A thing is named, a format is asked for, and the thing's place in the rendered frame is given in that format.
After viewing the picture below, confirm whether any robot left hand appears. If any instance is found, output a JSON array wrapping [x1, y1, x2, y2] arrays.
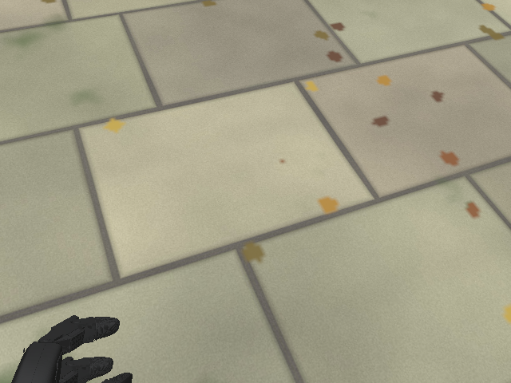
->
[[11, 315, 133, 383]]

